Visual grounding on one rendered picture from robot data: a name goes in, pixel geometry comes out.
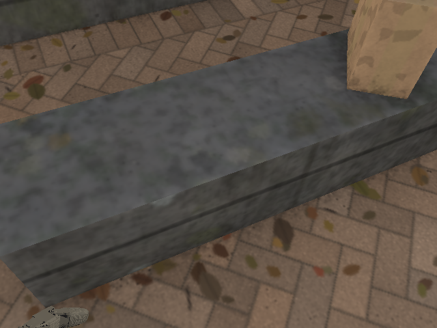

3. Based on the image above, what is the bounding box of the robot left hand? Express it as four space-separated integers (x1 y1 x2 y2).
18 306 89 328

